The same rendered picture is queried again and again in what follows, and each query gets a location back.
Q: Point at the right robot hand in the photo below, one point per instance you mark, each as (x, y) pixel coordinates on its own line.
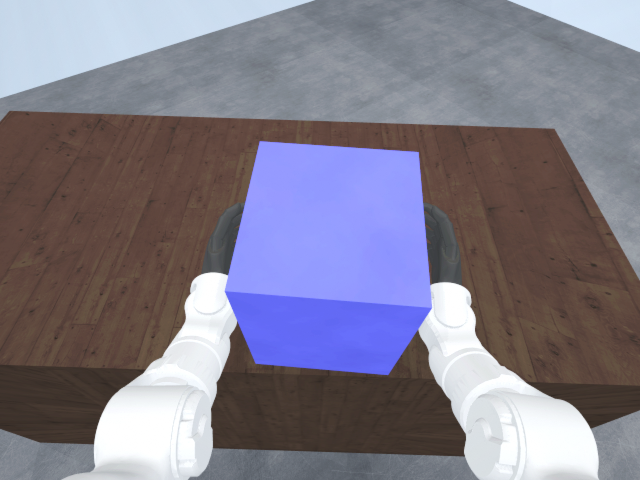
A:
(443, 252)

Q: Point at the right robot forearm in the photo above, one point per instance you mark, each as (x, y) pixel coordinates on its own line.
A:
(460, 364)

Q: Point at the robot right upper arm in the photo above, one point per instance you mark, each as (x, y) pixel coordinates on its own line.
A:
(512, 436)

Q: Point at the carton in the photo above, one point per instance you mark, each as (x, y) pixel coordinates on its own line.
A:
(330, 268)

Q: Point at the left robot hand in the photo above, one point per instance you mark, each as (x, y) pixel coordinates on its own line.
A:
(221, 245)

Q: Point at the left robot forearm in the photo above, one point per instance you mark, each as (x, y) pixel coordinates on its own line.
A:
(198, 353)

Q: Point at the pedestal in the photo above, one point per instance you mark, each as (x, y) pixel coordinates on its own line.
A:
(104, 224)

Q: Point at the robot left upper arm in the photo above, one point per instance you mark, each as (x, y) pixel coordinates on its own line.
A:
(153, 433)

